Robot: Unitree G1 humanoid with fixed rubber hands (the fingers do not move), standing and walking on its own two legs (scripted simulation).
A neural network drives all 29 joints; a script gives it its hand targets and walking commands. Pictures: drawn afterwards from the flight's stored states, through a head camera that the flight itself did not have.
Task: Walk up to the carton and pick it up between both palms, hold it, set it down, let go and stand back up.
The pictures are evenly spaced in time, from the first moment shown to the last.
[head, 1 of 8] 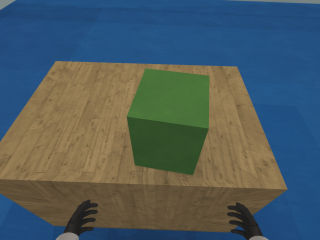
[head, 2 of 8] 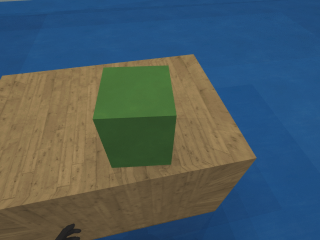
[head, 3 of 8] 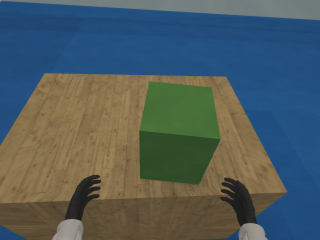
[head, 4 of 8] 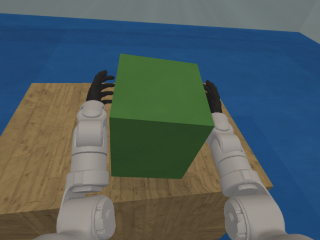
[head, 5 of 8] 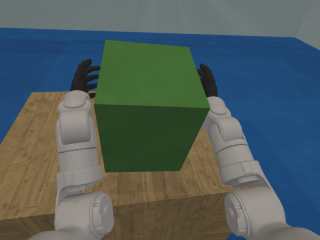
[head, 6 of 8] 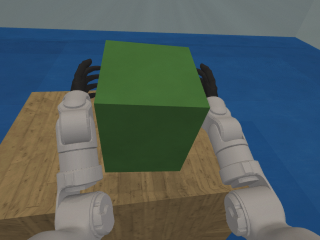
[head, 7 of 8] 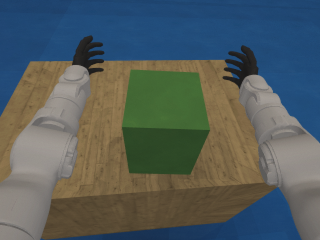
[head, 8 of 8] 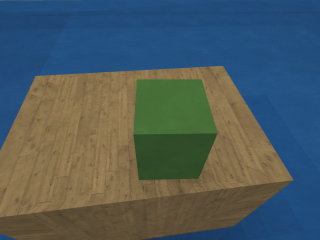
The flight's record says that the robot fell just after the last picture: no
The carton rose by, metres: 0.21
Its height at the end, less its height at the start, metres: +0.00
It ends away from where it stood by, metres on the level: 0.03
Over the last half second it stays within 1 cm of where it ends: yes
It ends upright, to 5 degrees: yes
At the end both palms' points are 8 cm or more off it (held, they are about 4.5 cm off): yes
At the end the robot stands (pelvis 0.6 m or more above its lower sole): yes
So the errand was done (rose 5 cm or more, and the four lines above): yes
